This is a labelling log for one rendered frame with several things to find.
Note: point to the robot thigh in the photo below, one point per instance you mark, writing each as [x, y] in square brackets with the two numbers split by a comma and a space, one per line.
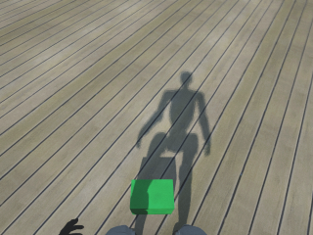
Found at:
[121, 230]
[190, 230]

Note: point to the left robot hand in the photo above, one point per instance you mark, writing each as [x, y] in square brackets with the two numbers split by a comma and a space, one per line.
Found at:
[71, 227]

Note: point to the robot left thigh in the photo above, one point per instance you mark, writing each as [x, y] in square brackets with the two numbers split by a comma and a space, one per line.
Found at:
[121, 230]

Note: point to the robot right thigh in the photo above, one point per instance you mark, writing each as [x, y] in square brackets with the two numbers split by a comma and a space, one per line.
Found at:
[190, 230]

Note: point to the carton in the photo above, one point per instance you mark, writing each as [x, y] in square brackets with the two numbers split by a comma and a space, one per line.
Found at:
[152, 196]

